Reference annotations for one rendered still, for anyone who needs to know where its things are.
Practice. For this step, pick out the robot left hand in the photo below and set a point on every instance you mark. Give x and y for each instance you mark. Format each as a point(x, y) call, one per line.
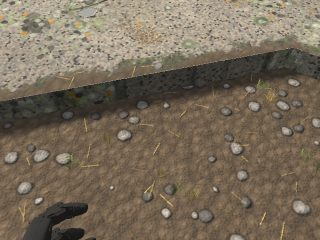
point(40, 228)

